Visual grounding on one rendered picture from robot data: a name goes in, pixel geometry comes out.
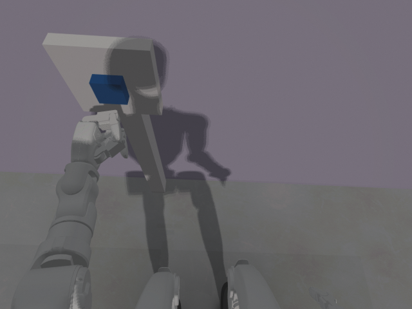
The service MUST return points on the left robot upper arm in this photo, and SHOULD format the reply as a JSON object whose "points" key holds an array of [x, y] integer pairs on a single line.
{"points": [[67, 287]]}

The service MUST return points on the left robot forearm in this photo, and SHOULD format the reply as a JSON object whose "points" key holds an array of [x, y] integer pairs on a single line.
{"points": [[69, 237]]}

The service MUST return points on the robot left hand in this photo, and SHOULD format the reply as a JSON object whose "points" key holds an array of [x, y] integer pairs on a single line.
{"points": [[87, 138]]}

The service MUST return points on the panel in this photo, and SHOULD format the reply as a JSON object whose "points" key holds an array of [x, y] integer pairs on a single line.
{"points": [[77, 57]]}

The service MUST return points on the right robot thigh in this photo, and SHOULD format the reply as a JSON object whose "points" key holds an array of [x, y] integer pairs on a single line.
{"points": [[248, 286]]}

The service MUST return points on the robot right hand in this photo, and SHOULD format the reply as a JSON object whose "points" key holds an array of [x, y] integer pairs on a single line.
{"points": [[325, 299]]}

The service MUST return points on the right robot shin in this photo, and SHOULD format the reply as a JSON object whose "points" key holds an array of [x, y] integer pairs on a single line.
{"points": [[234, 304]]}

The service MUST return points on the button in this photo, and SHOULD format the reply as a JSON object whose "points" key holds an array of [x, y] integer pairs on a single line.
{"points": [[109, 89]]}

